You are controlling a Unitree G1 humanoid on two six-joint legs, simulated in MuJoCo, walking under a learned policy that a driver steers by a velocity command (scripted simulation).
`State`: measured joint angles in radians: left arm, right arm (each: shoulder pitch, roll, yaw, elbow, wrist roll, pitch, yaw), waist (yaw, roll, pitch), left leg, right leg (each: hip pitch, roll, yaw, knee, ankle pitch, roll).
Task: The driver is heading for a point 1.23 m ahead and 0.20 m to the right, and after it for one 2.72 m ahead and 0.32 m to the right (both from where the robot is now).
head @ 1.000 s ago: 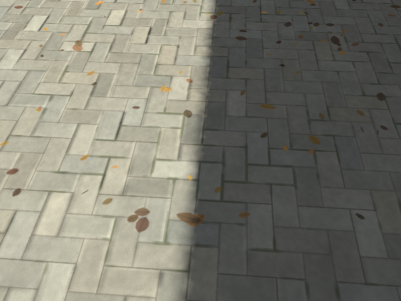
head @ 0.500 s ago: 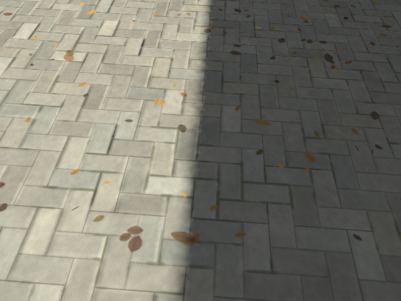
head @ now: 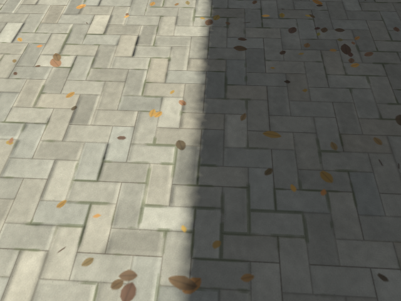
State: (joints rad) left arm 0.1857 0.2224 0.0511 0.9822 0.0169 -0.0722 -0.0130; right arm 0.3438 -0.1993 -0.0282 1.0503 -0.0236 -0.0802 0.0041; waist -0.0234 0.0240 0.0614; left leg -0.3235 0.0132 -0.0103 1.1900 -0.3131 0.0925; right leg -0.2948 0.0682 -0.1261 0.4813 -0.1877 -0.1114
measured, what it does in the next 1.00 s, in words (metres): walks ahead: left foot, then right foot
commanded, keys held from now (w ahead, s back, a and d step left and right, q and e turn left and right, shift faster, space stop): w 0.56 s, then w+e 0.44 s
